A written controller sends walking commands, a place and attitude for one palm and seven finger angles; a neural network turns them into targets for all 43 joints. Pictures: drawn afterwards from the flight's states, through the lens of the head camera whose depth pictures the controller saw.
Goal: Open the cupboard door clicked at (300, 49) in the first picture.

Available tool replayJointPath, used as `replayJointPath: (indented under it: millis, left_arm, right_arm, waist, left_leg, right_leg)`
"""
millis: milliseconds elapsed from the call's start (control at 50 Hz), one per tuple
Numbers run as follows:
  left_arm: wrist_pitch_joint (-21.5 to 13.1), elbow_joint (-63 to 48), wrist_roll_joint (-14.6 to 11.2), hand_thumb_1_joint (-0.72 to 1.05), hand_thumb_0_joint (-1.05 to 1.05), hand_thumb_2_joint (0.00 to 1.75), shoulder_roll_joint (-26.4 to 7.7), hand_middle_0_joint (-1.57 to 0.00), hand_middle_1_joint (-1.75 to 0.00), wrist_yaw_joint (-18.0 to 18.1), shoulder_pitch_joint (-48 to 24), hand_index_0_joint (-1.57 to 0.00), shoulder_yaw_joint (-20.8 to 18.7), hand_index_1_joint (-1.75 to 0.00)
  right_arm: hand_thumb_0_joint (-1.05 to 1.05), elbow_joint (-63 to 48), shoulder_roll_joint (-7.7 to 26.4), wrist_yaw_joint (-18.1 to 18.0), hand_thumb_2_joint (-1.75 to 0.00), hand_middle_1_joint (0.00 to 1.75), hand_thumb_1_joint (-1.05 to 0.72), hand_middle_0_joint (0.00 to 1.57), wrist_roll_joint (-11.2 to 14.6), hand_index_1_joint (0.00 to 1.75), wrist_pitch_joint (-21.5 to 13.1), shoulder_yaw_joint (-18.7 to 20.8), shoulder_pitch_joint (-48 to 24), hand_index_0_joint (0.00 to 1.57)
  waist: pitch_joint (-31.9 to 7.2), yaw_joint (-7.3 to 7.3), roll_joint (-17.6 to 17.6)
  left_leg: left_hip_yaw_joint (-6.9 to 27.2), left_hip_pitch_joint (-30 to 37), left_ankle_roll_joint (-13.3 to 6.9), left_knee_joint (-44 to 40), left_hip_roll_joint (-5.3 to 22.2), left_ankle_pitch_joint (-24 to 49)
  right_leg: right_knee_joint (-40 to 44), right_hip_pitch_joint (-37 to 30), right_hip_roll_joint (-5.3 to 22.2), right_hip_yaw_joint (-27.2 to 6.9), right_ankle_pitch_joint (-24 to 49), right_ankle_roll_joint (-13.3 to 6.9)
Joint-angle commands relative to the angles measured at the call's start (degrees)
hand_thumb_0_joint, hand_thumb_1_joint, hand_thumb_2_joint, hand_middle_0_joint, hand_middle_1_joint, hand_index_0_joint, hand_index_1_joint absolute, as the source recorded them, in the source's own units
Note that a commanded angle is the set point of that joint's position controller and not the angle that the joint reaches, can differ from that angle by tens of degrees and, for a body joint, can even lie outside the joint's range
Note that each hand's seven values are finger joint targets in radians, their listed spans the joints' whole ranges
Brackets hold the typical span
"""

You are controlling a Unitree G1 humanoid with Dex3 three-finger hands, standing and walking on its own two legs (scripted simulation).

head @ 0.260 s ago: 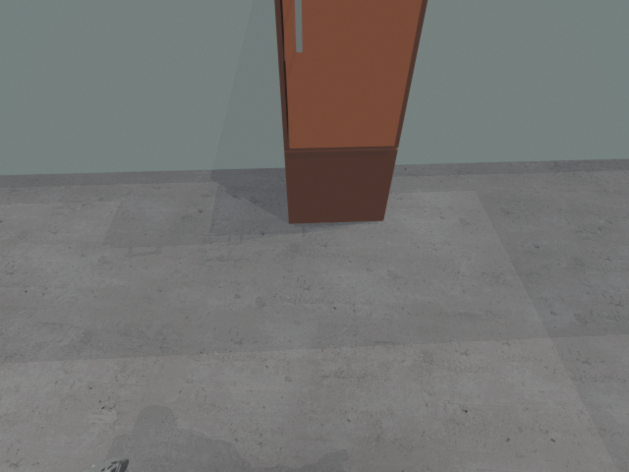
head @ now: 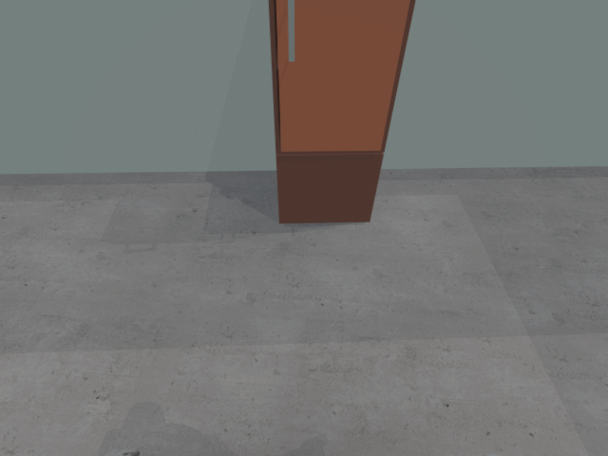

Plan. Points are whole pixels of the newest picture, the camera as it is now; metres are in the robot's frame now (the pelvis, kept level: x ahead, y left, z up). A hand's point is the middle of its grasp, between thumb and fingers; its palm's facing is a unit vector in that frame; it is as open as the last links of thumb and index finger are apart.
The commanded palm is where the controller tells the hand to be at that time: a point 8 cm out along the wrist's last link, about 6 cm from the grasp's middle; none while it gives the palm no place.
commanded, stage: stand and wait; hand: left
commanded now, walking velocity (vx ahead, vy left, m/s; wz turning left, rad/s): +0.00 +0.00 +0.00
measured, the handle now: (291, 28) +1.20 +0.12 +0.10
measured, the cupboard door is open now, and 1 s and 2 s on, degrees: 0 0 0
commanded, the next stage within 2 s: look at it before walking up in 0.56 s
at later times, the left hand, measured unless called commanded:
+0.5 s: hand out of the picture +0.05 +0.25 -0.15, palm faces -0.04 -0.94 -0.33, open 7.4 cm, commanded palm none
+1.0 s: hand out of the picture +0.05 +0.24 -0.15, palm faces -0.04 -0.95 -0.32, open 7.4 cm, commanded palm none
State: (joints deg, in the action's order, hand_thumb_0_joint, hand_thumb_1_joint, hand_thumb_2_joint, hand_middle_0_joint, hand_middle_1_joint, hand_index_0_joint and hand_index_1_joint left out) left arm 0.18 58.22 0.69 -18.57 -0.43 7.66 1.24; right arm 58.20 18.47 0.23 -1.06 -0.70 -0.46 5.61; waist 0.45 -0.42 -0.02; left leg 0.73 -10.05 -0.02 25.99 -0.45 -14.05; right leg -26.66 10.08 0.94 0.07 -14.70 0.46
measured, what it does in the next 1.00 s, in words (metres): stands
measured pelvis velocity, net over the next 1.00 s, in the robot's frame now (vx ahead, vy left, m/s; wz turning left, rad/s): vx -0.01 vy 0.00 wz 0.00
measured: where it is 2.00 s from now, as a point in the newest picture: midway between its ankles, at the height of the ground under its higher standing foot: outside the picture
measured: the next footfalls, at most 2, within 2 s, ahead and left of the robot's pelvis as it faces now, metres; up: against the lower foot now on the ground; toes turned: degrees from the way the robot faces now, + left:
none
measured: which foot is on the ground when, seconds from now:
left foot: down 0.00-1.00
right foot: down 0.00-1.00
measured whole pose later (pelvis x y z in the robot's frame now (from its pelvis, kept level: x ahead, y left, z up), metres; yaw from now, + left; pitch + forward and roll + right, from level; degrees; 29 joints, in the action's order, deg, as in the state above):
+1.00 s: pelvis -0.01 +0.00 +0.00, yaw +0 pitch -2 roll +0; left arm -0.1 62.2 0.8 -19.3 -0.5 8.9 1.0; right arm 63.5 19.0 0.4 -0.6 -0.7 -0.3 7.5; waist 1.6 -0.2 -0.3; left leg 0.6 -9.3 0.1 21.9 -0.1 -10.9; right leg -22.2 9.2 0.6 -0.1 -11.2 0.5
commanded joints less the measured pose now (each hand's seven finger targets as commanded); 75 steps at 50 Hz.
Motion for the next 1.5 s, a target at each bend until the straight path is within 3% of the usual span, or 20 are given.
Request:
replayJointPath:
  millis: [0, 140, 400, 560, 1120, 1240, 1480]
  left_arm:
    - [-1.4, -3.2, 0.0, 0.90, 0.00, 0.90, -12.3, -0.20, -0.30, 1.1, -2.6, -0.20, -3.3, -0.30]
    - [-1.6, -1.9, -0.1, 0.90, 0.00, 0.90, -12.3, -0.20, -0.30, 1.0, -1.6, -0.20, -3.2, -0.30]
    - [-1.5, 0.4, -0.1, 0.90, 0.00, 0.90, -12.5, -0.20, -0.30, 1.0, -1.0, -0.20, -2.9, -0.30]
    - [-1.4, 0.5, 0.0, 0.90, 0.00, 0.90, -12.5, -0.20, -0.30, 1.0, -0.9, -0.20, -2.9, -0.30]
    - [-1.6, 0.8, 0.1, 0.90, 0.00, 0.90, -12.3, -0.20, -0.30, 1.1, -0.3, -0.20, -2.8, -0.30]
    - [-1.5, 1.0, 0.1, 0.90, 0.00, 0.90, -12.2, -0.20, -0.30, 1.0, -0.6, -0.20, -2.9, -0.30]
    - [-1.7, 0.8, 0.0, 0.90, 0.00, 0.90, -12.3, -0.20, -0.30, 1.1, -0.7, -0.20, -2.9, -0.30]
  right_arm:
    - [0.00, -2.8, 11.9, -1.0, -0.90, 0.30, -0.90, 0.20, 0.3, 0.30, -1.3, 3.0, -2.5, 0.20]
    - [0.00, -1.4, 11.9, -1.0, -0.90, 0.30, -0.90, 0.20, 0.4, 0.30, -1.3, 2.8, -1.9, 0.20]
    - [0.00, 1.3, 12.4, -0.9, -0.90, 0.30, -0.90, 0.20, 0.6, 0.30, -1.3, 2.5, -0.7, 0.20]
    - [0.00, 1.6, 12.3, -0.7, -0.90, 0.30, -0.90, 0.20, 0.6, 0.30, -1.2, 2.5, -0.4, 0.20]
    - [0.00, 2.0, 12.3, -0.8, -0.90, 0.30, -0.90, 0.20, 0.8, 0.30, -1.4, 2.4, -0.7, 0.20]
    - [0.00, 2.0, 12.2, -0.8, -0.90, 0.30, -0.90, 0.20, 0.7, 0.30, -1.3, 2.4, -1.1, 0.20]
    - [0.00, 2.1, 12.3, -0.9, -0.90, 0.30, -0.90, 0.20, 0.7, 0.30, -1.5, 2.3, -1.1, 0.20]
  waist:
    - [-1.9, 0.36, -0.2]
    - [-3.3, 0.35, 0.2]
    - [-2.0, 0.23, -0.5]
    - [-0.2, 0.12, -0.3]
    - [-2.6, 0.18, 0.3]
    - [-1.1, 0.07, 0.0]
    - [-2.8, 0.18, 0.0]
  left_leg:
    - [4.7, 0.1, -2.0, -5.1, 6.2, 8.8]
    - [4.8, 1.2, -1.9, -5.4, 6.5, 8.4]
    - [5.4, 0.9, -1.7, -7.3, 6.9, 7.5]
    - [5.6, -0.5, -1.7, -8.3, 6.7, 4.0]
    - [5.2, 2.4, -1.6, -8.1, 7.2, 9.9]
    - [5.4, 1.8, -1.5, -8.9, 7.1, 7.6]
    - [4.9, 3.6, -1.4, -8.5, 7.4, 12.0]
  right_leg:
    - [5.5, 0.3, 5.6, -5.4, 7.1, -2.4]
    - [6.7, -0.3, 6.0, -5.8, 6.2, -2.5]
    - [7.8, -0.7, 5.9, -5.9, 5.4, -2.3]
    - [8.9, 0.6, 5.8, -6.2, 1.2, -2.2]
    - [8.4, -1.5, 5.9, -5.7, 8.4, -2.0]
    - [9.1, -0.9, 5.8, -5.8, 6.1, -1.9]
    - [8.6, -2.5, 6.1, -5.7, 11.2, -2.0]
